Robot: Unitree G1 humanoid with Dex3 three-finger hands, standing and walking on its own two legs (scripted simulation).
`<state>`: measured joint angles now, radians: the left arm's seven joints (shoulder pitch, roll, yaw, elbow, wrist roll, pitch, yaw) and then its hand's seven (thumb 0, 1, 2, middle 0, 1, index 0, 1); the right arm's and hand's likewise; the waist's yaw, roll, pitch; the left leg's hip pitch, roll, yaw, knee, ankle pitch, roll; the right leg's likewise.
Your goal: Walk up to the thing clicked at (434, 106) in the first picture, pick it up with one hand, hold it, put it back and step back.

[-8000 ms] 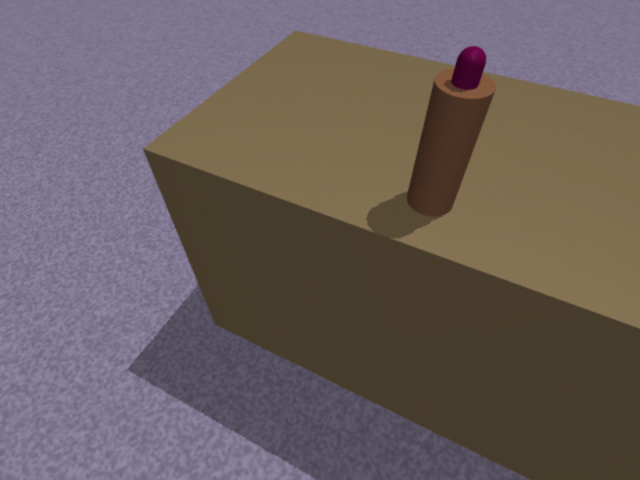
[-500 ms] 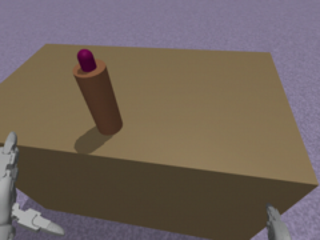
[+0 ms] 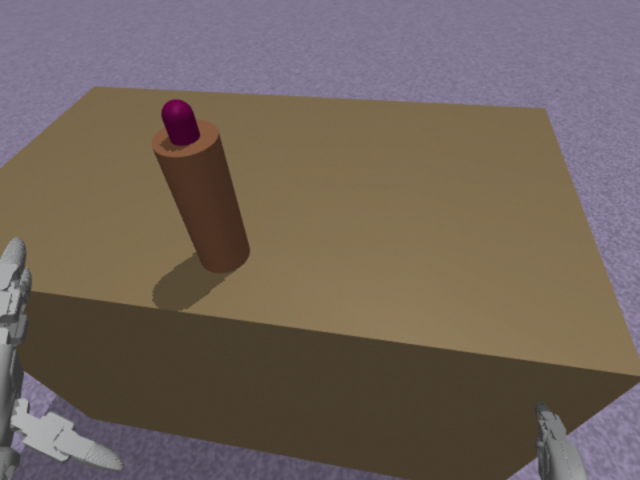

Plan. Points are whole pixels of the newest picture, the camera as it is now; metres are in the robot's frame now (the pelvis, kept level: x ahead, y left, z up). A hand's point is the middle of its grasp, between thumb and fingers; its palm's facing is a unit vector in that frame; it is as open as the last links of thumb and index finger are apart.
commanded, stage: go down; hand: left
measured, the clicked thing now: (203, 191) +0.47 +0.20 +0.11
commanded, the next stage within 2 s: none
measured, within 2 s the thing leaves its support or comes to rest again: neither
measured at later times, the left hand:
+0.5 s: hand (43, 305) +0.25 +0.30 +0.15, palm faces +0.29 -0.91 -0.30, open 17.6 cm
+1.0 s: hand (19, 249) +0.31 +0.35 +0.16, palm faces +0.18 -0.98 -0.01, open 17.6 cm
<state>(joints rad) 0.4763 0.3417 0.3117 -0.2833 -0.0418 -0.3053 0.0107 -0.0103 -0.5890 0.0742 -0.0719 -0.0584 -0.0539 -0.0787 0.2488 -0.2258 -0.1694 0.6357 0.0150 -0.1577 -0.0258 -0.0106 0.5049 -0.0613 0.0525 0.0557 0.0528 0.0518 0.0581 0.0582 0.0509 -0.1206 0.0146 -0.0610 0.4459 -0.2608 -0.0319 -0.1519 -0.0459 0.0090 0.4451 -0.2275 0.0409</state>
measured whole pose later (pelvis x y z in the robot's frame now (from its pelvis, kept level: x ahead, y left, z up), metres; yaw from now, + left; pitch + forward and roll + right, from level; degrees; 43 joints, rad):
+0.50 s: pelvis +0.00 +0.00 -0.01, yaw +1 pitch -1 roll +0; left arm 0.13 0.43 0.49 0.02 -0.22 -0.20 -0.25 -0.01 -0.60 0.03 -0.09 -0.05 -0.07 -0.07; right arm 0.22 -0.21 -0.11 0.65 0.03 -0.10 -0.06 -0.01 0.51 -0.06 0.05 0.05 0.05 0.05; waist 0.03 0.03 0.00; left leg -0.22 0.01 -0.07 0.55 -0.31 -0.03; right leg -0.23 -0.05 0.00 0.53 -0.27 0.04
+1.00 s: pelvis +0.00 +0.00 +0.00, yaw +0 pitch +2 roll +0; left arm -0.32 0.63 0.61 0.60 -0.27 0.07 -0.55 -0.01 -0.59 0.06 -0.06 -0.04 -0.04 -0.06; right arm 0.24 -0.25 -0.02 0.68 0.03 -0.19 -0.14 -0.01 0.51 -0.06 0.05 0.05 0.05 0.05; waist 0.00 0.01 -0.06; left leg -0.27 0.01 -0.07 0.53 -0.29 -0.03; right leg -0.29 -0.05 0.00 0.50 -0.24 0.05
